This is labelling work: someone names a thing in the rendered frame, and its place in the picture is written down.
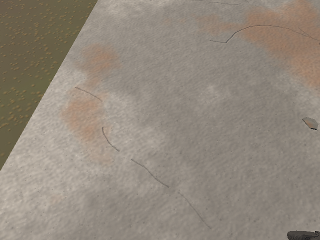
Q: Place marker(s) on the right robot hand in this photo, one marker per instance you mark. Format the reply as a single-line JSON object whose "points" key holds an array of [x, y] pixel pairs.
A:
{"points": [[303, 235]]}

